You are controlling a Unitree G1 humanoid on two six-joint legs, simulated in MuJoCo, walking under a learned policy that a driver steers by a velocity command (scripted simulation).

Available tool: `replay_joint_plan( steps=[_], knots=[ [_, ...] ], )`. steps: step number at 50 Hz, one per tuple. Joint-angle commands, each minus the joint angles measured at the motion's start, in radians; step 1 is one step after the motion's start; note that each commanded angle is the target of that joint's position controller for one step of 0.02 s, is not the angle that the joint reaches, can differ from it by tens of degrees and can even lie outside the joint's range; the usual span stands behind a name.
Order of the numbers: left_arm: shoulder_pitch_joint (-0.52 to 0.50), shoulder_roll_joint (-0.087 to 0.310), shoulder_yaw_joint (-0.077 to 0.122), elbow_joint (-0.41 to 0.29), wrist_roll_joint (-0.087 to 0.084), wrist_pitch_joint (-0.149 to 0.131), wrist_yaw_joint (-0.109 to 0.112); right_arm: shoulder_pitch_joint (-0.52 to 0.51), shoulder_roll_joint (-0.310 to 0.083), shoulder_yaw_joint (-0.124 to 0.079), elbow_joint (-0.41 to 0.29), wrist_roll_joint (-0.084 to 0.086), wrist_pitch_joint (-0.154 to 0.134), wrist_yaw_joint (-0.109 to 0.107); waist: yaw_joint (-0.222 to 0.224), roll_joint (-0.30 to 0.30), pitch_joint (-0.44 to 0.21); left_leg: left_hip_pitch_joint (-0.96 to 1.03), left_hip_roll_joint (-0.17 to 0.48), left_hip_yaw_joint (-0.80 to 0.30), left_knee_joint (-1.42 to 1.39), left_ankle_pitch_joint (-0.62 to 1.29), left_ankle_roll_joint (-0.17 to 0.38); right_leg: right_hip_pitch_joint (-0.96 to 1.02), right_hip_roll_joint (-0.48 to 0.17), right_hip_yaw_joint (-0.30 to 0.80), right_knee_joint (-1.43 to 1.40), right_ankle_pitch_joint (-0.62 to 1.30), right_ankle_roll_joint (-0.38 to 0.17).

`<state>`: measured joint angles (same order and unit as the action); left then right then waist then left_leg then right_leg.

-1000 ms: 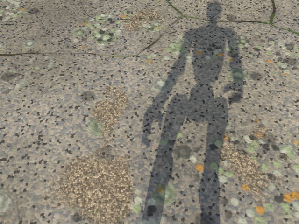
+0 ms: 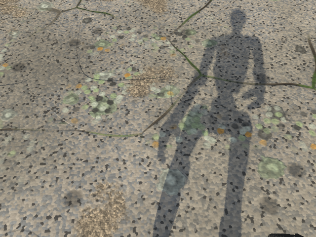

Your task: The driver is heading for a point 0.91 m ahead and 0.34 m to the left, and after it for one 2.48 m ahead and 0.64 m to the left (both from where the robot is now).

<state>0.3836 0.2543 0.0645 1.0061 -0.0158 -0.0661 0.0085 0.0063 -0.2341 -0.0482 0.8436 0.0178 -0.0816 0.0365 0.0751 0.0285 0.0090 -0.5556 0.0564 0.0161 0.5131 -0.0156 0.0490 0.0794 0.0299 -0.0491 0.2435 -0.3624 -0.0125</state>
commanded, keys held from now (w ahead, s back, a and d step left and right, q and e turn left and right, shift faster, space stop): w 0.38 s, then w+q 0.62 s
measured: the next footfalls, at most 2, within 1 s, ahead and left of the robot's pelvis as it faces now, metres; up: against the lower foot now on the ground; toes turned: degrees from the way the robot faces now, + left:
left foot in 0.04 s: +0.20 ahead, +0.12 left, +0.00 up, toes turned +2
right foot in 0.58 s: +0.50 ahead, -0.13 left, +0.00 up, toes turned +2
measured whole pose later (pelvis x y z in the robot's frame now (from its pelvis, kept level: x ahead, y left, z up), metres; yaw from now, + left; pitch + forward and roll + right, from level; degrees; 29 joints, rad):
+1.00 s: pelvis +0.53 +0.00 +0.01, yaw +17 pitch +1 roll -2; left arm 0.30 0.26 0.08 0.96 0.00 -0.08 0.02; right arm 0.10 -0.26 -0.08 0.81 0.02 -0.02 0.03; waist 0.07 0.03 0.02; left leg -0.67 0.12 0.00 0.72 -0.01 0.04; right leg 0.05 0.00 -0.26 0.23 -0.29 0.01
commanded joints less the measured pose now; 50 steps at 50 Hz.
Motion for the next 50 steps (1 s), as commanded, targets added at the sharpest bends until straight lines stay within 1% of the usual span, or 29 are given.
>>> replay_joint_plan(
  steps=[1,2,3,4,5,6,7,8,9,11,13,15,19,23,26,27,28,29,30,31,32,33,34,36,38,40,45,48,50],
  knots=[
    [-0.034,0.167,0.032,-0.039,-0.004,0.007,0.007,0.155,-0.165,-0.058,-0.007,-0.003,-0.020,-0.001,-0.154,-0.111,-0.083,0.276,-0.061,0.050,-0.042,-0.040,0.060,-0.033,-0.238,0.069,0.258,0.864,-0.117],
    [-0.034,0.136,0.017,-0.060,0.009,0.006,0.008,0.345,-0.233,-0.081,0.039,-0.014,-0.019,-0.010,-0.219,-0.041,-0.225,0.593,0.069,-0.092,0.001,-0.007,0.119,-0.224,-0.184,0.030,0.535,0.687,-0.083],
    [0.082,0.014,-0.019,-0.068,0.015,-0.016,-0.004,0.440,-0.316,-0.100,0.064,-0.018,-0.012,-0.013,-0.175,0.205,-0.362,0.964,0.310,-0.556,-0.076,-0.184,0.279,-0.646,0.002,0.009,0.925,0.137,-0.007],
    [0.043,0.069,-0.008,-0.057,0.002,-0.041,-0.010,0.438,-0.230,-0.071,0.060,-0.011,-0.011,-0.011,-0.196,0.192,-0.392,0.975,0.332,-0.728,-0.192,-0.262,0.276,-0.767,0.006,0.161,1.056,-0.210,-0.022],
    [-0.050,0.139,0.012,-0.087,-0.026,-0.055,-0.015,0.353,-0.186,-0.056,0.049,-0.007,-0.012,-0.013,-0.184,0.146,-0.246,0.854,0.299,-0.583,-0.207,-0.277,0.226,-0.849,-0.053,0.160,1.101,-0.156,-0.039],
    [-0.108,0.140,0.012,-0.102,-0.030,-0.059,-0.011,0.267,-0.160,-0.046,0.027,-0.010,-0.013,-0.014,-0.155,0.074,-0.152,0.698,0.262,-0.455,-0.233,-0.214,0.198,-0.833,-0.109,0.127,1.062,-0.060,-0.045],
    [-0.138,0.133,0.017,-0.105,-0.016,-0.054,-0.004,0.210,-0.130,-0.038,0.020,-0.019,-0.014,-0.010,-0.126,0.029,-0.082,0.556,0.226,-0.368,-0.270,-0.148,0.185,-0.794,-0.142,0.113,0.998,0.007,-0.042],
    [-0.119,0.118,0.022,-0.101,-0.009,-0.041,0.000,0.183,-0.107,-0.030,0.019,-0.029,-0.019,-0.008,-0.089,0.051,-0.058,0.465,0.195,-0.305,-0.302,-0.107,0.171,-0.726,-0.172,0.120,0.948,0.053,-0.041],
    [-0.098,0.096,0.021,-0.095,-0.007,-0.027,0.001,0.177,-0.098,-0.028,0.024,-0.030,-0.021,-0.005,-0.071,0.066,-0.051,0.413,0.178,-0.272,-0.332,-0.095,0.171,-0.681,-0.180,0.120,0.918,0.075,-0.037],
    [-0.101,0.070,0.019,-0.098,-0.002,-0.009,0.005,0.198,-0.121,-0.033,0.039,-0.024,-0.027,-0.010,-0.057,0.057,-0.026,0.365,0.168,-0.216,-0.373,-0.048,0.185,-0.681,-0.190,0.108,0.854,0.112,-0.020],
    [-0.170,0.075,0.021,-0.124,0.007,-0.004,0.007,0.233,-0.149,-0.039,0.054,-0.024,-0.028,-0.023,-0.067,0.034,0.002,0.377,0.171,-0.186,-0.397,-0.004,0.193,-0.747,-0.195,0.105,0.752,0.203,0.002],
    [-0.232,0.069,0.021,-0.143,0.012,-0.007,0.004,0.264,-0.155,-0.039,0.066,-0.021,-0.023,-0.034,-0.082,0.026,0.013,0.402,0.160,-0.148,-0.404,0.023,0.179,-0.777,-0.191,0.101,0.636,0.313,0.014],
    [-0.364,0.047,0.008,-0.177,0.004,-0.015,-0.011,0.323,-0.164,-0.039,0.089,-0.010,-0.017,-0.043,-0.123,0.032,0.041,0.426,0.131,-0.076,-0.410,0.012,0.148,-0.730,-0.147,0.060,0.417,0.463,0.016],
    [-0.473,0.057,0.002,-0.222,-0.002,-0.028,-0.032,0.395,-0.170,-0.043,0.122,0.002,0.002,-0.047,-0.151,0.030,0.078,0.517,0.170,-0.120,-0.348,0.003,0.149,-0.726,-0.117,0.071,0.297,0.418,0.011],
    [-0.425,0.102,0.014,-0.222,-0.004,-0.045,-0.042,0.376,-0.194,-0.055,0.120,0.007,0.016,-0.054,-0.102,0.058,0.050,0.554,0.202,-0.169,-0.264,0.063,0.126,-0.612,-0.094,0.077,0.242,0.330,-0.011],
    [-0.351,0.124,0.026,-0.203,-0.003,-0.049,-0.040,0.353,-0.197,-0.056,0.113,0.007,0.020,-0.054,-0.055,0.063,0.011,0.544,0.184,-0.161,-0.187,0.166,0.109,-0.499,-0.071,0.056,0.221,0.306,-0.025],
    [-0.197,0.170,0.050,-0.158,0.002,-0.053,-0.031,0.345,-0.170,-0.047,0.105,0.002,0.022,-0.053,0.010,0.046,-0.088,0.489,0.124,-0.126,-0.018,0.240,0.081,-0.280,-0.067,0.050,0.225,0.307,-0.053],
    [-0.016,0.246,0.070,-0.129,0.021,-0.054,-0.021,0.350,-0.114,-0.026,0.075,-0.016,0.023,-0.052,0.068,-0.062,-0.255,0.301,0.044,-0.068,0.296,0.020,0.040,0.026,-0.245,0.227,0.262,0.310,-0.112],
    [0.039,0.315,0.084,-0.105,0.023,-0.044,-0.024,0.482,0.010,0.006,0.063,-0.002,0.003,-0.048,0.004,-0.358,-0.382,-0.071,-0.112,-0.031,0.627,-0.531,-0.020,0.332,-0.469,0.665,0.145,0.139,-0.258],
    [0.026,0.208,0.056,-0.116,0.017,-0.043,-0.025,0.443,-0.102,-0.019,0.079,0.020,-0.010,-0.047,0.032,-0.273,-0.360,-0.166,-0.061,-0.150,0.764,-0.575,-0.015,0.288,-0.447,0.733,0.073,-0.006,-0.245],
    [-0.054,0.151,0.039,-0.133,0.015,-0.046,-0.020,0.352,-0.157,-0.036,0.052,0.034,-0.013,-0.047,0.028,-0.209,-0.216,-0.225,-0.016,-0.138,0.793,-0.491,-0.001,0.163,-0.419,0.574,0.059,-0.003,-0.196],
    [-0.126,0.124,0.029,-0.143,0.018,-0.047,-0.019,0.308,-0.149,-0.038,0.045,0.031,-0.010,-0.053,0.001,-0.139,-0.143,-0.194,0.032,-0.118,0.771,-0.401,0.001,0.026,-0.384,0.459,0.032,0.064,-0.170],
    [-0.177,0.095,0.021,-0.144,0.022,-0.048,-0.020,0.285,-0.139,-0.044,0.041,0.020,-0.003,-0.056,-0.024,-0.125,-0.082,-0.158,0.059,-0.117,0.722,-0.341,0.001,-0.088,-0.350,0.367,-0.003,0.131,-0.157],
    [-0.214,0.073,0.017,-0.136,0.033,-0.052,-0.019,0.310,-0.098,-0.049,0.038,0.020,0.023,-0.052,-0.069,-0.151,-0.043,-0.073,0.092,-0.121,0.671,-0.282,0.003,-0.202,-0.317,0.243,-0.062,0.202,-0.147],
    [-0.210,0.094,0.025,-0.125,0.030,-0.058,-0.013,0.291,-0.074,-0.049,0.018,0.018,0.045,-0.050,-0.083,-0.123,-0.012,-0.093,0.101,-0.117,0.634,-0.240,-0.004,-0.233,-0.319,0.163,-0.099,0.273,-0.159],
    [-0.194,0.115,0.033,-0.115,0.033,-0.059,-0.003,0.254,-0.074,-0.052,-0.005,0.010,0.055,-0.048,-0.084,-0.095,0.009,-0.143,0.102,-0.126,0.570,-0.165,-0.016,-0.223,-0.322,0.097,-0.117,0.329,-0.167],
    [-0.165,0.147,0.042,-0.108,0.029,-0.045,0.014,0.118,-0.062,-0.042,-0.055,0.003,0.048,-0.019,-0.049,-0.077,0.049,-0.134,0.082,-0.058,0.312,0.044,-0.024,-0.187,-0.291,-0.068,-0.134,0.385,-0.140],
    [-0.112,0.169,0.050,-0.095,0.018,-0.031,0.018,0.015,-0.053,-0.031,-0.100,0.002,0.047,0.000,-0.011,-0.062,0.084,-0.147,0.069,-0.008,0.208,0.041,-0.011,-0.107,-0.313,-0.118,-0.117,0.407,-0.135],
    [-0.088,0.183,0.055,-0.088,0.007,-0.017,0.017,-0.024,-0.060,-0.030,-0.129,0.003,0.049,0.011,-0.005,-0.070,0.096,-0.155,0.056,0.017,0.165,-0.018,0.007,-0.034,-0.333,-0.139,-0.078,0.465,-0.125]
  ],
)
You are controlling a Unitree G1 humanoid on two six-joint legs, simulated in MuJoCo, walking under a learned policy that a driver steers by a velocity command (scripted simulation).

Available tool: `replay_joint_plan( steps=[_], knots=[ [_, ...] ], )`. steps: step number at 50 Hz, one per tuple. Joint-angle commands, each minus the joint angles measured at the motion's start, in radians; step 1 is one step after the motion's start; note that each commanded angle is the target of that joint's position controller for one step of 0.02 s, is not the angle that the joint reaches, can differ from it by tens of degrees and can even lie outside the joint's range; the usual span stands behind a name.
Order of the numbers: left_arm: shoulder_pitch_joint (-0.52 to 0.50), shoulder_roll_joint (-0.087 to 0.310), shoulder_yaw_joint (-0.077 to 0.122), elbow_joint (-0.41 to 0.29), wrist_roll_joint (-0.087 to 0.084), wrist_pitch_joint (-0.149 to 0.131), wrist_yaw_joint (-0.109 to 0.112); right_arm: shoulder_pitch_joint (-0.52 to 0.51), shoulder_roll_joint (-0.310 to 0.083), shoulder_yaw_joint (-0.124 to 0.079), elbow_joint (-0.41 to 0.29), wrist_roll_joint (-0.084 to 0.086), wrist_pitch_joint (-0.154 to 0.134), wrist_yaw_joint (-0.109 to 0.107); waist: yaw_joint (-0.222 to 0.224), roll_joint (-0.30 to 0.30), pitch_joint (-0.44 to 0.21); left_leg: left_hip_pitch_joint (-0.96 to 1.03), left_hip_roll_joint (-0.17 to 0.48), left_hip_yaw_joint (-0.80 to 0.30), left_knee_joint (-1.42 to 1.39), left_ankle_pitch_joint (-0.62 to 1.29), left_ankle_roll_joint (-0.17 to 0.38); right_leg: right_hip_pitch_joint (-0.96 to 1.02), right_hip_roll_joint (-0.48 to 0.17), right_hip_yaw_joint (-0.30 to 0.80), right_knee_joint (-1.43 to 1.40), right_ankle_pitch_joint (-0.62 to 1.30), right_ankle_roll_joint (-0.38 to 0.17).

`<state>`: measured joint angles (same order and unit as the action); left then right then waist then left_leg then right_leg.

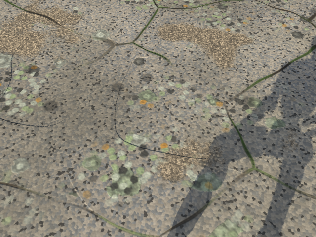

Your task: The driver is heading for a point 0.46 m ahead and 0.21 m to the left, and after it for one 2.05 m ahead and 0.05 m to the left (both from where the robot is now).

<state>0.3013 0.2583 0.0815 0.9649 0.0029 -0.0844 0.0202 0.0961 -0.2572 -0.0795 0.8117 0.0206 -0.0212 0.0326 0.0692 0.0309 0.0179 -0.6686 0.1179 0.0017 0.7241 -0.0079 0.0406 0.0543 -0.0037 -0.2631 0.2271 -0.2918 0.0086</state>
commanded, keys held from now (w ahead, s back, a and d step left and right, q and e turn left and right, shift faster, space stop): w+q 0.66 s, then w+e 0.34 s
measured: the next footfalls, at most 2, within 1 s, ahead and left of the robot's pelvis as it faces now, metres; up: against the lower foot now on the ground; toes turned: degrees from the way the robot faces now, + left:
left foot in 0.12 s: +0.23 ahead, +0.13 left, +0.00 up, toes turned +8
right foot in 0.60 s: +0.56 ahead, +0.00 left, +0.00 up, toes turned +25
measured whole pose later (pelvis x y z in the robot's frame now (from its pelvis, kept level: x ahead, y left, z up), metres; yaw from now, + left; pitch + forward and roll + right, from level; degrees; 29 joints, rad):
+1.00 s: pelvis +0.54 +0.13 +0.00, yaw +22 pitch +3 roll -1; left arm 0.40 0.28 0.07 0.88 -0.03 -0.06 -0.01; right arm 0.04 -0.26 -0.04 0.65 0.01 -0.08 0.02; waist 0.12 0.02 0.02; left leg -0.54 0.05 -0.06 0.55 -0.08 -0.02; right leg -0.09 0.03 0.05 0.32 -0.27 -0.01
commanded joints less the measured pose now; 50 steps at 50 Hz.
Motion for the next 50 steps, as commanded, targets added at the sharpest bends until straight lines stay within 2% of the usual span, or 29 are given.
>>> replay_joint_plan(
  steps=[1,3,4,5,6,7,8,9,10,11,12,14,17,21,25,28,29,30,31,32,33,34,35,36,37,39,43,48,50],
  knots=[
    [-0.006,0.188,0.042,-0.046,-0.017,0.009,0.005,-0.117,-0.045,-0.001,-0.109,0.001,-0.010,0.020,-0.008,-0.081,0.083,-0.024,-0.020,0.050,-0.061,-0.070,0.029,0.019,-0.308,0.062,-0.028,0.473,-0.138],
    [-0.029,0.218,0.050,-0.056,-0.028,0.022,0.007,-0.067,-0.080,-0.018,-0.118,0.002,-0.006,0.025,-0.056,-0.117,0.028,0.096,-0.083,0.108,-0.067,-0.173,0.066,0.050,-0.310,0.033,0.104,0.810,-0.117],
    [-0.044,0.231,0.053,-0.061,-0.032,0.030,0.008,0.022,-0.111,-0.036,-0.102,0.005,-0.005,0.024,-0.112,-0.127,-0.025,0.216,-0.128,0.135,-0.079,-0.208,0.091,0.043,-0.300,0.018,0.240,0.953,-0.104],
    [-0.063,0.229,0.050,-0.068,-0.037,0.037,0.008,0.180,-0.162,-0.067,-0.061,0.009,-0.004,0.016,-0.200,-0.107,-0.105,0.442,-0.177,0.143,-0.154,-0.144,0.128,-0.029,-0.261,-0.007,0.449,0.953,-0.073],
    [-0.052,0.191,0.035,-0.087,-0.012,0.030,0.009,0.338,-0.259,-0.106,-0.022,0.009,0.005,-0.007,-0.254,0.007,-0.193,0.744,-0.073,-0.061,-0.189,-0.151,0.184,-0.282,-0.216,-0.011,0.766,0.632,-0.019],
    [0.020,0.033,-0.010,-0.145,0.021,-0.001,-0.003,0.288,-0.354,-0.111,-0.031,0.013,-0.005,-0.011,-0.112,0.245,-0.253,1.010,0.158,-0.632,-0.306,-0.302,0.358,-0.716,0.000,0.110,1.087,-0.277,0.038],
    [-0.081,0.107,-0.003,-0.166,-0.024,-0.045,-0.016,0.326,-0.280,-0.085,-0.060,-0.001,-0.022,-0.003,-0.182,0.127,-0.351,1.055,0.218,-0.827,-0.444,-0.389,0.384,-0.828,0.013,0.331,1.186,-0.313,0.018],
    [-0.165,0.142,0.007,-0.192,-0.058,-0.067,-0.024,0.297,-0.220,-0.068,-0.051,-0.009,-0.037,0.000,-0.189,0.081,-0.222,0.986,0.196,-0.687,-0.454,-0.302,0.335,-0.916,-0.032,0.334,1.170,-0.216,-0.010],
    [-0.167,0.136,0.004,-0.183,-0.043,-0.077,-0.019,0.236,-0.182,-0.057,-0.061,-0.002,-0.045,-0.001,-0.148,0.014,-0.154,0.847,0.151,-0.555,-0.443,-0.211,0.296,-0.876,-0.080,0.337,1.087,-0.127,-0.027],
    [-0.159,0.144,0.013,-0.168,-0.015,-0.075,-0.012,0.158,-0.147,-0.046,-0.079,-0.004,-0.046,-0.003,-0.104,-0.011,-0.107,0.702,0.109,-0.455,-0.448,-0.117,0.268,-0.795,-0.111,0.340,0.997,-0.073,-0.023],
    [-0.137,0.156,0.021,-0.163,-0.008,-0.062,-0.012,0.115,-0.122,-0.035,-0.099,-0.014,-0.048,-0.008,-0.070,0.000,-0.093,0.610,0.084,-0.402,-0.469,-0.046,0.257,-0.721,-0.131,0.349,0.946,-0.037,-0.018],
    [-0.133,0.139,0.023,-0.172,0.001,-0.035,-0.013,0.115,-0.136,-0.036,-0.105,-0.013,-0.052,-0.018,-0.048,-0.004,-0.077,0.522,0.066,-0.360,-0.500,0.037,0.261,-0.670,-0.130,0.336,0.858,-0.007,0.008],
    [-0.231,0.105,0.012,-0.211,0.013,-0.021,-0.008,0.168,-0.177,-0.046,-0.094,-0.006,-0.054,-0.040,-0.070,-0.005,-0.033,0.465,0.028,-0.288,-0.518,0.088,0.246,-0.691,-0.099,0.315,0.665,0.146,0.048],
    [-0.364,0.076,-0.005,-0.254,0.002,-0.028,-0.025,0.223,-0.174,-0.045,-0.082,-0.001,-0.044,-0.050,-0.125,0.043,-0.004,0.422,-0.028,-0.243,-0.502,-0.022,0.184,-0.609,-0.034,0.302,0.380,0.383,0.048],
    [-0.426,0.106,-0.002,-0.293,-0.011,-0.041,-0.041,0.282,-0.166,-0.043,-0.060,0.006,-0.035,-0.052,-0.148,0.060,0.000,0.508,0.008,-0.329,-0.425,-0.073,0.168,-0.585,-0.009,0.329,0.272,0.374,0.027],
    [-0.378,0.139,0.009,-0.291,-0.013,-0.057,-0.049,0.278,-0.170,-0.046,-0.066,0.002,-0.022,-0.061,-0.114,0.098,-0.014,0.577,0.033,-0.406,-0.329,-0.017,0.152,-0.519,0.004,0.329,0.235,0.244,-0.005],
    [-0.299,0.154,0.019,-0.271,-0.010,-0.063,-0.046,0.259,-0.161,-0.042,-0.075,0.001,-0.019,-0.061,-0.070,0.108,-0.044,0.569,0.008,-0.404,-0.269,0.048,0.134,-0.413,0.014,0.308,0.199,0.242,-0.027],
    [-0.179,0.190,0.034,-0.248,0.004,-0.068,-0.041,0.241,-0.124,-0.028,-0.091,-0.003,-0.021,-0.057,-0.011,0.090,-0.138,0.513,-0.046,-0.364,-0.115,0.087,0.102,-0.206,-0.041,0.343,0.214,0.256,-0.070],
    [-0.005,0.251,0.048,-0.232,0.014,-0.065,-0.032,0.246,-0.077,-0.008,-0.119,-0.024,-0.024,-0.055,0.050,-0.033,-0.294,0.357,-0.123,-0.264,0.178,-0.114,0.058,0.077,-0.221,0.526,0.243,0.220,-0.128],
    [0.050,0.301,0.061,-0.194,0.017,-0.050,-0.040,0.407,-0.035,0.005,-0.143,0.016,-0.034,-0.053,-0.037,-0.416,-0.393,0.000,-0.225,-0.183,0.471,-0.606,0.001,0.348,-0.425,1.016,0.126,-0.014,-0.284],
    [0.010,0.189,0.035,-0.221,-0.007,-0.044,-0.043,0.382,-0.148,-0.013,-0.110,0.026,-0.032,-0.056,-0.012,-0.267,-0.296,-0.110,-0.138,-0.211,0.587,-0.566,-0.009,0.289,-0.414,1.028,0.084,-0.215,-0.254],
    [-0.022,0.133,0.020,-0.223,-0.009,-0.037,-0.040,0.272,-0.184,-0.022,-0.118,0.015,-0.030,-0.054,0.017,-0.162,-0.168,-0.124,-0.113,-0.185,0.593,-0.465,-0.013,0.151,-0.356,0.866,0.067,-0.193,-0.213],
    [-0.058,0.126,0.011,-0.219,0.003,-0.031,-0.044,0.220,-0.161,-0.018,-0.126,0.002,-0.029,-0.056,-0.003,-0.084,-0.094,-0.082,-0.087,-0.155,0.566,-0.400,-0.015,0.015,-0.308,0.757,0.047,-0.076,-0.199],
    [-0.081,0.114,0.006,-0.209,0.009,-0.026,-0.047,0.177,-0.143,-0.018,-0.142,-0.011,-0.035,-0.052,-0.021,-0.077,-0.035,-0.063,-0.068,-0.148,0.513,-0.365,-0.013,-0.087,-0.271,0.686,0.026,0.027,-0.209],
    [-0.091,0.109,0.000,-0.204,0.015,-0.027,-0.046,0.182,-0.123,-0.016,-0.149,-0.008,-0.038,-0.046,-0.052,-0.107,-0.027,-0.015,-0.044,-0.138,0.473,-0.346,-0.009,-0.150,-0.244,0.635,0.007,0.095,-0.214],
    [-0.087,0.107,-0.002,-0.194,0.000,-0.030,-0.048,0.190,-0.090,-0.007,-0.152,-0.010,-0.042,-0.041,-0.074,-0.130,-0.033,0.019,-0.026,-0.095,0.370,-0.348,-0.017,-0.186,-0.218,0.583,-0.022,0.193,-0.238],
    [-0.056,0.178,0.019,-0.183,-0.023,-0.019,-0.034,0.049,-0.049,0.020,-0.197,-0.025,-0.061,-0.033,-0.046,-0.108,-0.025,0.076,-0.034,-0.047,0.064,-0.198,-0.048,-0.234,-0.190,0.492,-0.052,0.296,-0.244],
    [0.038,0.199,0.024,-0.158,-0.038,0.004,-0.028,-0.077,-0.079,0.018,-0.225,-0.004,-0.077,-0.016,-0.007,-0.126,-0.018,0.213,-0.097,-0.035,-0.162,-0.035,-0.066,-0.239,-0.186,0.485,-0.010,0.264,-0.207],
    [0.049,0.203,0.024,-0.154,-0.040,0.014,-0.024,-0.068,-0.105,0.008,-0.228,-0.001,-0.085,-0.012,-0.032,-0.137,-0.023,0.294,-0.102,-0.043,-0.231,-0.043,-0.049,-0.234,-0.200,0.524,0.034,0.204,-0.181]
  ],
)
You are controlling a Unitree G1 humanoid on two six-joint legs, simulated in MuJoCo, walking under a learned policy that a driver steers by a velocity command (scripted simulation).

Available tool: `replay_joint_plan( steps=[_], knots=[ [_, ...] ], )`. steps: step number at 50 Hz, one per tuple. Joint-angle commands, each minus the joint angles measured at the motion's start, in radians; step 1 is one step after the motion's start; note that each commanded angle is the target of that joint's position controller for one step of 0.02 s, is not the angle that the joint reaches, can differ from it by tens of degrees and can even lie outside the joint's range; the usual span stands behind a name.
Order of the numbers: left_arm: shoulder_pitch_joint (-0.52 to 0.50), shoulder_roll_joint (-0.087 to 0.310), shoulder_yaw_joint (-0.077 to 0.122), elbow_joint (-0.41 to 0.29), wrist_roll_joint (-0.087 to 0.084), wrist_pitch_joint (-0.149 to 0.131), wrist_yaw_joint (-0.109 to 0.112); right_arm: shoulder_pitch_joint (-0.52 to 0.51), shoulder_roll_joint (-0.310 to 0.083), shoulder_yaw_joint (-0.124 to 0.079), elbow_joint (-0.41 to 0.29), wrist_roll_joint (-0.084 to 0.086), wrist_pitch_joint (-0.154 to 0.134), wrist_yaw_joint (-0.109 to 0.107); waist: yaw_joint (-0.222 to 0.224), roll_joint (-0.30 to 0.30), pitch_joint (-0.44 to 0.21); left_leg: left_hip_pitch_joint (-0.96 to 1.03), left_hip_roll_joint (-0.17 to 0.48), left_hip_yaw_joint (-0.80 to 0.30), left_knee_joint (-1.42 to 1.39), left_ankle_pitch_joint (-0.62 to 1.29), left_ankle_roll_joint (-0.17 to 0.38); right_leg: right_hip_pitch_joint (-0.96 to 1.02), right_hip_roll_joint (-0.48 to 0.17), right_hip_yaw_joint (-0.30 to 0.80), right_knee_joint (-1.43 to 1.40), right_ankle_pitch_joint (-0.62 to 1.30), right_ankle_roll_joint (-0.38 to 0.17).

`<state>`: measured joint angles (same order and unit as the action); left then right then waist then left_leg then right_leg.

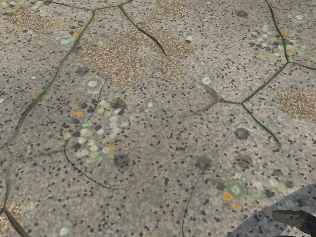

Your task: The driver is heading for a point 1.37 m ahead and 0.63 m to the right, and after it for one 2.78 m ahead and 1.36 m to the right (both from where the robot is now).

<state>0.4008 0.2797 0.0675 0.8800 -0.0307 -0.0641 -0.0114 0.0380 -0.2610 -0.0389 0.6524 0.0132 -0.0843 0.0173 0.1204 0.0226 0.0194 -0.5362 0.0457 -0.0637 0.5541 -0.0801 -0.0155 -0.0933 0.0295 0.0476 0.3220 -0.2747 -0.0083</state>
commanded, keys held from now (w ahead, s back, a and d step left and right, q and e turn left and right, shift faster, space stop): w+e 0.54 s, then e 0.46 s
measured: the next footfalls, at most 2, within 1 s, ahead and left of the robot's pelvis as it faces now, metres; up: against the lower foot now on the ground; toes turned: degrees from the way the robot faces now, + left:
left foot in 0.06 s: +0.18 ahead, +0.14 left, +0.00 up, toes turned -4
right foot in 0.56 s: +0.41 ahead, -0.18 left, +0.00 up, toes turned -23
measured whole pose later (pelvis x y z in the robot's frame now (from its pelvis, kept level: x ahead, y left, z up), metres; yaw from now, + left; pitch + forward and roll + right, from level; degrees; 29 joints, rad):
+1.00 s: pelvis +0.43 -0.10 -0.01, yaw -36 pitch +3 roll +0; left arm 0.22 0.32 0.08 0.67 -0.02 0.04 0.03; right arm 0.07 -0.29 -0.04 0.70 0.00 -0.04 -0.01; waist 0.04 0.02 0.02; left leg -0.48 -0.02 -0.11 0.60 -0.18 -0.07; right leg -0.28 0.14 0.18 0.54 -0.28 -0.06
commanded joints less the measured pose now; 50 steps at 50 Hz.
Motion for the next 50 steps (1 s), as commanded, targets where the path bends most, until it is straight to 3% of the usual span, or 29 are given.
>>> replay_joint_plan(
  steps=[1,2,3,4,5,6,8,10,13,17,20,23,25,26,27,28,29,30,31,32,33,34,35,37,41,44,47,50],
  knots=[
    [-0.054,0.176,0.036,-0.070,-0.006,-0.002,0.011,0.030,-0.115,-0.041,-0.056,0.006,-0.024,0.001,-0.113,-0.127,-0.037,0.245,-0.031,0.028,-0.097,0.032,0.022,-0.103,-0.222,0.212,-0.021,0.176,-0.144],
    [-0.053,0.153,0.028,-0.072,0.001,-0.002,0.012,0.111,-0.141,-0.057,-0.033,0.000,-0.025,-0.006,-0.153,-0.123,-0.074,0.377,-0.028,0.033,-0.112,0.008,0.043,-0.140,-0.183,0.194,0.062,0.209,-0.119],
    [-0.074,0.097,0.009,-0.092,0.013,-0.007,0.010,0.247,-0.195,-0.076,-0.017,-0.018,-0.026,-0.018,-0.224,-0.067,-0.165,0.582,0.096,-0.077,-0.104,-0.022,0.096,-0.246,-0.119,0.142,0.285,0.153,-0.077],
    [-0.006,0.010,-0.018,-0.125,0.023,-0.021,0.012,0.360,-0.286,-0.097,-0.005,-0.035,-0.012,-0.027,-0.228,0.177,-0.298,0.875,0.336,-0.389,-0.133,-0.076,0.204,-0.528,-0.008,0.015,0.625,-0.175,-0.013],
    [0.016,0.063,-0.009,-0.137,-0.006,-0.030,0.014,0.397,-0.257,-0.092,0.021,-0.030,-0.004,-0.021,-0.225,0.276,-0.323,0.871,0.402,-0.640,-0.228,-0.294,0.282,-0.689,-0.020,0.046,0.829,-0.329,-0.005],
    [-0.029,0.138,0.013,-0.134,-0.015,-0.027,0.016,0.348,-0.189,-0.072,0.016,-0.018,-0.007,-0.017,-0.224,0.169,-0.197,0.774,0.357,-0.539,-0.253,-0.363,0.253,-0.741,-0.070,0.076,0.912,-0.254,-0.008],
    [-0.094,0.130,0.019,-0.141,-0.002,-0.010,0.015,0.235,-0.110,-0.045,0.015,-0.018,-0.010,-0.010,-0.178,0.106,-0.071,0.579,0.268,-0.314,-0.303,-0.235,0.207,-0.706,-0.122,0.053,0.888,-0.109,-0.002],
    [-0.102,0.098,0.021,-0.152,0.001,0.012,0.009,0.173,-0.088,-0.042,0.024,-0.025,-0.017,-0.008,-0.134,0.117,-0.013,0.449,0.228,-0.179,-0.363,-0.104,0.192,-0.634,-0.156,0.054,0.836,-0.036,0.007],
    [-0.139,0.062,0.014,-0.181,0.005,0.030,0.002,0.173,-0.113,-0.056,0.048,-0.026,-0.031,-0.015,-0.119,0.067,-0.002,0.421,0.232,-0.057,-0.404,0.054,0.208,-0.638,-0.162,0.052,0.773,0.055,0.027],
    [-0.235,0.042,0.002,-0.219,0.008,0.029,-0.018,0.192,-0.152,-0.070,0.077,-0.023,-0.027,-0.026,-0.141,0.039,0.015,0.437,0.212,0.093,-0.416,0.125,0.190,-0.615,-0.153,0.020,0.554,0.244,0.025],
    [-0.338,0.038,-0.005,-0.258,0.010,0.027,-0.037,0.231,-0.182,-0.079,0.099,-0.012,-0.017,-0.030,-0.178,0.025,0.044,0.469,0.220,0.162,-0.412,0.124,0.171,-0.584,-0.136,-0.030,0.420,0.299,0.003],
    [-0.402,0.054,-0.002,-0.298,0.008,0.029,-0.051,0.265,-0.208,-0.089,0.122,0.004,-0.001,-0.030,-0.188,0.028,0.066,0.557,0.247,0.201,-0.371,0.182,0.148,-0.584,-0.120,-0.064,0.346,0.228,-0.034],
    [-0.387,0.080,0.010,-0.314,0.012,0.032,-0.056,0.265,-0.236,-0.096,0.126,0.011,0.012,-0.033,-0.160,0.052,0.035,0.602,0.251,0.236,-0.267,0.457,0.127,-0.505,-0.070,-0.117,0.324,0.128,-0.072],
    [-0.331,0.104,0.024,-0.307,0.013,0.035,-0.054,0.263,-0.254,-0.101,0.126,0.016,0.020,-0.036,-0.123,0.070,-0.011,0.610,0.245,0.255,-0.162,0.637,0.116,-0.412,-0.028,-0.150,0.321,0.077,-0.095],
    [-0.194,0.143,0.049,-0.275,0.010,0.038,-0.049,0.251,-0.255,-0.099,0.123,0.020,0.029,-0.039,-0.041,0.059,-0.084,0.572,0.216,0.287,0.024,0.730,0.092,-0.226,0.023,-0.175,0.266,0.106,-0.127],
    [-0.031,0.216,0.086,-0.233,0.013,0.046,-0.032,0.263,-0.228,-0.087,0.113,0.009,0.028,-0.045,0.033,0.015,-0.166,0.395,0.172,0.299,0.290,0.599,0.044,0.059,0.018,-0.104,0.234,0.193,-0.165],
    [-0.029,0.350,0.107,-0.236,0.016,0.048,-0.013,0.339,-0.093,-0.045,0.053,-0.042,0.011,-0.038,-0.065,-0.277,-0.239,-0.061,0.004,0.276,0.687,-0.296,-0.038,0.407,-0.264,0.393,0.210,0.326,-0.323],
    [-0.029,0.320,0.089,-0.288,0.025,0.034,-0.018,0.305,-0.127,-0.035,0.039,-0.023,-0.023,-0.028,-0.032,-0.234,-0.448,-0.172,-0.092,0.025,0.886,-0.578,-0.052,0.498,-0.406,0.766,0.062,0.380,-0.449],
    [-0.063,0.253,0.068,-0.286,0.032,0.022,-0.025,0.208,-0.189,-0.051,0.016,0.015,-0.035,-0.022,-0.008,-0.129,-0.365,-0.232,-0.033,-0.036,0.894,-0.506,-0.037,0.440,-0.370,0.599,0.062,0.525,-0.394],
    [-0.099,0.214,0.059,-0.279,0.022,0.015,-0.024,0.182,-0.174,-0.043,0.008,0.012,-0.039,-0.027,-0.039,-0.085,-0.253,-0.233,0.002,-0.022,0.821,-0.438,-0.025,0.306,-0.316,0.450,0.081,0.606,-0.354],
    [-0.158,0.184,0.052,-0.283,0.013,0.016,-0.019,0.181,-0.174,-0.046,0.022,-0.010,-0.035,-0.038,-0.079,-0.030,-0.174,-0.201,0.037,-0.015,0.741,-0.386,-0.028,0.166,-0.271,0.356,0.077,0.641,-0.313],
    [-0.201,0.161,0.044,-0.297,0.019,0.019,-0.013,0.189,-0.193,-0.055,0.025,-0.022,-0.021,-0.044,-0.112,-0.044,-0.146,-0.127,0.057,-0.019,0.691,-0.354,-0.030,0.046,-0.248,0.305,0.055,0.679,-0.300],
    [-0.228,0.163,0.043,-0.307,0.032,0.023,-0.010,0.198,-0.196,-0.057,0.025,-0.024,-0.004,-0.044,-0.138,-0.052,-0.132,-0.069,0.054,-0.018,0.666,-0.338,-0.034,-0.042,-0.235,0.289,0.034,0.709,-0.296],
    [-0.238,0.183,0.050,-0.300,0.037,0.023,-0.002,0.217,-0.159,-0.048,0.028,-0.028,0.019,-0.048,-0.162,-0.053,-0.134,-0.022,0.036,-0.002,0.580,-0.315,-0.054,-0.129,-0.219,0.247,0.023,0.797,-0.299],
    [-0.228,0.199,0.056,-0.283,0.017,0.050,0.027,0.148,-0.119,-0.031,0.013,-0.033,0.035,-0.048,-0.146,-0.086,-0.158,0.008,-0.013,0.002,0.367,-0.141,-0.078,-0.166,-0.158,0.199,0.048,0.734,-0.249],
    [-0.217,0.197,0.055,-0.279,0.013,0.075,0.040,0.066,-0.119,-0.027,-0.006,-0.022,0.040,-0.037,-0.117,-0.114,-0.155,0.040,-0.045,-0.011,0.230,-0.058,-0.081,-0.163,-0.139,0.235,0.068,0.575,-0.212],
    [-0.206,0.193,0.054,-0.279,0.014,0.089,0.040,0.018,-0.135,-0.033,-0.024,-0.016,0.039,-0.028,-0.101,-0.140,-0.137,0.064,-0.075,-0.032,0.118,-0.105,-0.071,-0.127,-0.143,0.321,0.111,0.457,-0.199],
    [-0.247,0.178,0.047,-0.297,0.008,0.095,0.042,0.061,-0.152,-0.048,-0.021,-0.016,0.023,-0.023,-0.141,-0.177,-0.119,0.169,-0.078,-0.033,-0.092,-0.048,-0.033,-0.097,-0.116,0.398,0.185,0.372,-0.156]
  ],
)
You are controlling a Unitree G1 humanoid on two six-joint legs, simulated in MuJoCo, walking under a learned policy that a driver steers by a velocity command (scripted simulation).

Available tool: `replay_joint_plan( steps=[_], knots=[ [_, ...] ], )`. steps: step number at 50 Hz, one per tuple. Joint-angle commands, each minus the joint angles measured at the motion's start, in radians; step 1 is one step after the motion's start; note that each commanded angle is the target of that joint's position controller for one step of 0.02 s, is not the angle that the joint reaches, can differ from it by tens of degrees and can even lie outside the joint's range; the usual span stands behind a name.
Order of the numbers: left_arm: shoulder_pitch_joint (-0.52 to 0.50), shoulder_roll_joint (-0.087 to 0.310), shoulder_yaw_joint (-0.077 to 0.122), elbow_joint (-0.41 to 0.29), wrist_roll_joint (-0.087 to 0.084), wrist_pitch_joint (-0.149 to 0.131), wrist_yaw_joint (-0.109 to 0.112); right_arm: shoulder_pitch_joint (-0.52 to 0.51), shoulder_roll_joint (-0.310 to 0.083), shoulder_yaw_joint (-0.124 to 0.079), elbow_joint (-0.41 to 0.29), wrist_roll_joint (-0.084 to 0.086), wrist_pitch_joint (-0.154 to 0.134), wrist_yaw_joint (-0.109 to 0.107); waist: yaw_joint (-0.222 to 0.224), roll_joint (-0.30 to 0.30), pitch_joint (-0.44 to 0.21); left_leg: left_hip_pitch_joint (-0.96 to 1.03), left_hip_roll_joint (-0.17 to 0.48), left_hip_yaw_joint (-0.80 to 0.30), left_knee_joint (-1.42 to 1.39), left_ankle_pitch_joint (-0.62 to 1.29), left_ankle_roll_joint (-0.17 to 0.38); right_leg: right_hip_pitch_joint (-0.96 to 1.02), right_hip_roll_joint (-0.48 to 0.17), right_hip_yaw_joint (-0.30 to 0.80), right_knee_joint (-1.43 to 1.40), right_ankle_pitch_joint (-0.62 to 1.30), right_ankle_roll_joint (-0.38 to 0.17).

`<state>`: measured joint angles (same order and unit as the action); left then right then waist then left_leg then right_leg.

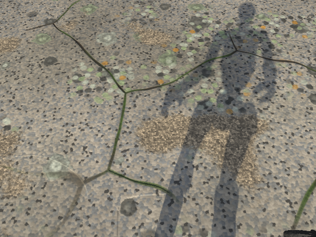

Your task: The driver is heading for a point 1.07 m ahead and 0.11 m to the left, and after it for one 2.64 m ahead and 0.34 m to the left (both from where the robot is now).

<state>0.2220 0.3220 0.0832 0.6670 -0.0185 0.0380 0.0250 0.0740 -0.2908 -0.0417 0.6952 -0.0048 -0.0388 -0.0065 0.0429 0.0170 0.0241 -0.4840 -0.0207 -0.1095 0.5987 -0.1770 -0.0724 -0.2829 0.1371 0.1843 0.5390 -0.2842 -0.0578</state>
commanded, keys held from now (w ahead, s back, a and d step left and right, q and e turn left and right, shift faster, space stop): e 0.12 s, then no key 0.22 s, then w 0.66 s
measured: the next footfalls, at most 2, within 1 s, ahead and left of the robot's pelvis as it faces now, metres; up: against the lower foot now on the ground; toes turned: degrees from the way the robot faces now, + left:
left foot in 0.02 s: +0.13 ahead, +0.13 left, +0.00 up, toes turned -7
right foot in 0.40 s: +0.05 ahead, -0.13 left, +0.00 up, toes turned -8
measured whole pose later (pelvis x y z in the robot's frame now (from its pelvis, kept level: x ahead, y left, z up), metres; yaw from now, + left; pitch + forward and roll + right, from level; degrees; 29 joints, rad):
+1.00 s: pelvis +0.22 +0.02 +0.01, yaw -10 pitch +2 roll +0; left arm 0.26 0.31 0.06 0.72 -0.01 -0.06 -0.01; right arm 0.33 -0.26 -0.03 0.81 0.00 -0.08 0.03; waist -0.03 -0.04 -0.01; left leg -0.16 -0.04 0.03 0.35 -0.22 0.06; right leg -0.57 -0.08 0.02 1.05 -0.23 -0.01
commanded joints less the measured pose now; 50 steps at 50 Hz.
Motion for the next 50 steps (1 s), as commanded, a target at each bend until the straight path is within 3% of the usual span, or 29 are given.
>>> replay_joint_plan(
  steps=[1,2,3,4,5,6,7,9,11,15,18,19,20,21,22,23,25,27,31,35,37,39,40,41,42,43,45,46,50],
  knots=[
    [-0.070,0.111,0.024,-0.093,-0.002,-0.009,0.006,0.053,-0.143,-0.052,-0.061,-0.005,-0.029,-0.003,-0.075,-0.155,-0.131,0.225,0.049,-0.013,-0.221,0.191,0.056,0.051,-0.184,0.249,0.026,0.296,-0.068],
    [-0.019,0.051,0.006,-0.101,0.017,-0.012,0.005,0.077,-0.209,-0.065,-0.072,-0.022,-0.026,-0.013,-0.045,0.010,-0.194,0.386,0.264,-0.178,-0.213,0.448,0.140,-0.049,-0.101,0.137,0.221,-0.004,-0.012],
    [0.057,0.059,0.007,-0.118,0.007,-0.015,0.006,0.098,-0.238,-0.074,-0.048,-0.048,-0.009,-0.012,0.003,0.280,-0.197,0.491,0.444,-0.441,-0.226,0.634,0.336,-0.273,0.022,-0.010,0.398,-0.436,0.050],
    [0.090,0.149,0.029,-0.092,0.015,-0.019,0.003,0.099,-0.181,-0.065,-0.063,-0.028,-0.005,-0.012,-0.017,0.223,-0.204,0.490,0.470,-0.482,-0.231,0.566,0.385,-0.329,-0.052,-0.019,0.598,-0.415,0.094],
    [0.053,0.189,0.046,-0.074,0.001,-0.010,0.002,0.082,-0.129,-0.050,-0.074,-0.022,-0.002,-0.015,-0.034,0.139,-0.173,0.453,0.405,-0.346,-0.213,0.507,0.346,-0.342,-0.078,-0.030,0.682,-0.339,0.114],
    [0.043,0.177,0.049,-0.061,-0.003,0.006,0.007,0.049,-0.111,-0.045,-0.081,-0.018,0.005,-0.017,-0.025,0.087,-0.146,0.413,0.340,-0.246,-0.212,0.431,0.303,-0.340,-0.096,-0.046,0.707,-0.281,0.132],
    [0.022,0.159,0.044,-0.068,-0.001,0.017,0.009,0.029,-0.107,-0.042,-0.081,-0.008,0.012,-0.019,-0.029,0.088,-0.120,0.375,0.313,-0.203,-0.224,0.374,0.288,-0.338,-0.109,-0.049,0.702,-0.239,0.143],
    [0.001,0.091,0.024,-0.081,-0.002,0.024,0.004,0.020,-0.122,-0.044,-0.071,-0.015,0.024,-0.021,-0.027,0.113,-0.095,0.303,0.251,-0.102,-0.257,0.358,0.279,-0.269,-0.106,-0.103,0.616,-0.193,0.150],
    [-0.017,0.058,0.010,-0.089,0.002,0.018,0.002,0.024,-0.131,-0.049,-0.064,-0.016,0.032,-0.021,-0.039,0.147,-0.121,0.320,0.244,-0.058,-0.254,0.395,0.291,-0.212,-0.109,-0.136,0.484,-0.195,0.150],
    [-0.042,0.055,-0.001,-0.091,0.009,0.013,-0.012,0.038,-0.157,-0.056,-0.043,0.003,0.040,-0.011,-0.065,0.184,-0.158,0.336,0.274,-0.052,-0.241,0.362,0.306,-0.069,-0.128,-0.167,0.221,-0.134,0.126],
    [0.027,0.045,-0.002,-0.051,0.013,0.011,-0.026,0.038,-0.142,-0.044,-0.024,0.021,0.044,-0.004,-0.024,0.156,-0.152,0.250,0.245,-0.026,-0.216,0.115,0.255,0.124,-0.108,-0.212,-0.092,0.062,0.072],
    [0.033,0.050,-0.005,-0.048,0.021,0.011,-0.026,0.075,-0.104,-0.029,-0.006,0.020,0.039,0.002,-0.022,0.120,-0.146,0.152,0.208,0.001,-0.209,-0.073,0.185,0.240,-0.125,-0.177,-0.157,0.093,0.041],
    [0.074,0.098,0.001,-0.048,0.031,0.011,-0.018,0.087,-0.043,-0.008,-0.007,-0.009,0.030,0.015,-0.029,-0.045,-0.157,0.018,0.123,0.094,-0.039,-0.259,0.094,0.342,-0.289,0.037,-0.197,0.035,-0.014],
    [0.096,0.207,0.029,-0.034,0.034,0.011,-0.022,0.043,-0.043,-0.008,-0.048,-0.006,0.018,0.012,-0.011,-0.276,-0.095,-0.114,0.010,0.188,0.085,-0.361,0.051,0.225,-0.440,0.258,-0.295,-0.301,-0.153],
    [0.094,0.206,0.031,-0.043,0.044,-0.010,-0.023,-0.051,-0.138,-0.033,-0.065,0.011,0.011,0.004,0.056,-0.230,0.000,-0.163,0.048,0.111,0.247,-0.359,0.045,0.149,-0.463,0.357,-0.394,-0.462,-0.208],
    [0.075,0.176,0.020,-0.029,0.047,-0.031,-0.017,-0.037,-0.167,-0.053,-0.061,0.028,0.007,0.003,0.024,-0.229,0.050,-0.227,0.063,0.088,0.333,-0.320,0.055,0.148,-0.459,0.351,-0.406,-0.455,-0.202],
    [0.054,0.123,0.006,-0.017,0.020,-0.062,-0.007,0.028,-0.154,-0.060,-0.022,0.018,-0.002,0.003,-0.002,-0.219,0.052,-0.279,0.094,0.066,0.368,-0.215,0.059,0.215,-0.411,0.263,-0.397,-0.339,-0.160],
    [0.071,0.095,-0.002,-0.006,0.018,-0.076,-0.001,0.025,-0.111,-0.053,-0.009,0.015,-0.021,0.014,-0.004,-0.164,0.038,-0.263,0.096,0.082,0.338,-0.104,0.060,0.233,-0.374,0.178,-0.398,-0.202,-0.139],
    [0.091,0.115,0.010,0.004,0.011,-0.086,-0.007,-0.021,-0.053,-0.028,-0.013,0.018,-0.040,0.033,0.016,-0.160,0.013,-0.097,0.071,0.123,0.099,0.007,0.048,0.178,-0.333,0.047,-0.389,-0.041,-0.129],
    [0.132,0.149,0.022,0.029,-0.002,-0.087,-0.021,-0.042,-0.081,-0.023,-0.028,0.030,-0.043,0.047,0.025,-0.155,0.032,0.014,0.060,0.129,-0.013,-0.015,0.067,0.126,-0.372,0.062,-0.365,-0.067,-0.147],
    [0.121,0.148,0.021,0.035,-0.007,-0.084,-0.025,0.010,-0.098,-0.027,-0.014,0.032,-0.047,0.050,-0.015,-0.141,0.030,0.111,0.055,0.136,-0.069,0.009,0.094,0.095,-0.380,0.063,-0.330,-0.072,-0.130],
    [0.122,0.108,0.006,0.042,0.002,-0.081,-0.026,0.151,-0.127,-0.042,0.035,0.030,-0.048,0.039,-0.082,-0.111,-0.010,0.314,0.034,0.146,-0.106,-0.014,0.122,0.024,-0.332,0.019,-0.200,-0.009,-0.090],
    [0.115,0.052,-0.014,0.034,0.015,-0.084,-0.027,0.277,-0.182,-0.059,0.059,0.026,-0.052,0.029,-0.138,-0.006,-0.088,0.491,0.145,0.003,-0.153,-0.056,0.165,-0.066,-0.253,-0.072,0.057,0.037,-0.040],
    [0.141,-0.006,-0.032,-0.024,0.014,-0.105,-0.020,0.363,-0.309,-0.087,0.069,0.011,-0.046,0.029,-0.135,0.295,-0.172,0.701,0.372,-0.425,-0.291,-0.282,0.312,-0.364,-0.117,-0.203,0.426,-0.163,0.039],
    [0.108,0.078,-0.011,-0.027,-0.002,-0.120,-0.015,0.375,-0.245,-0.070,0.071,0.012,-0.052,0.038,-0.157,0.236,-0.161,0.684,0.409,-0.622,-0.388,-0.481,0.365,-0.487,-0.121,-0.095,0.611,-0.282,0.049],
    [0.074,0.122,0.004,-0.030,-0.022,-0.127,-0.020,0.315,-0.192,-0.051,0.063,0.013,-0.056,0.037,-0.132,0.174,-0.065,0.623,0.395,-0.525,-0.388,-0.492,0.337,-0.558,-0.179,-0.079,0.670,-0.203,0.028],
    [0.038,0.096,0.000,-0.020,-0.007,-0.130,-0.024,0.234,-0.136,-0.034,0.045,0.001,-0.055,0.036,-0.097,0.088,-0.002,0.512,0.311,-0.341,-0.400,-0.300,0.300,-0.541,-0.235,-0.104,0.624,-0.052,0.017],
    [0.037,0.084,0.001,-0.016,0.002,-0.127,-0.026,0.211,-0.118,-0.027,0.040,-0.006,-0.056,0.034,-0.077,0.088,0.008,0.459,0.278,-0.271,-0.416,-0.200,0.286,-0.497,-0.258,-0.101,0.583,0.001,0.020],
    [0.009,0.042,-0.006,-0.020,0.013,-0.110,-0.029,0.215,-0.125,-0.029,0.050,0.005,-0.064,0.025,-0.059,0.058,0.016,0.401,0.237,-0.116,-0.472,0.067,0.299,-0.467,-0.262,-0.134,0.453,0.137,0.064]
  ],
)
Over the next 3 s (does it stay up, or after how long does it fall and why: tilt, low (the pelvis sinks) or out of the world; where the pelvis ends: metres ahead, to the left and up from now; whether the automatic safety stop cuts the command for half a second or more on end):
stays up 1.26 0.16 0.00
